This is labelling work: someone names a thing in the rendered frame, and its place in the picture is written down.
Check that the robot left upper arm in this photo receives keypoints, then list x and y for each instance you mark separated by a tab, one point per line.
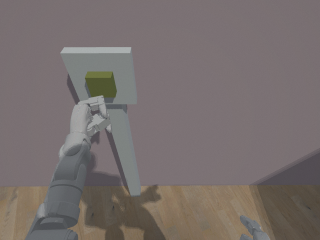
53	234

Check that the left robot hand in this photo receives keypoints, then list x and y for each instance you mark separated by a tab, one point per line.
82	121

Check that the robot left forearm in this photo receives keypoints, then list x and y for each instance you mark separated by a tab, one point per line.
60	209

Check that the right robot hand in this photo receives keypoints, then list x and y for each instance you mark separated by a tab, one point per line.
253	228

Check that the panel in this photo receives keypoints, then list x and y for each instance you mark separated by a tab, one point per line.
119	60

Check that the button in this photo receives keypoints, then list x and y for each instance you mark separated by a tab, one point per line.
101	83

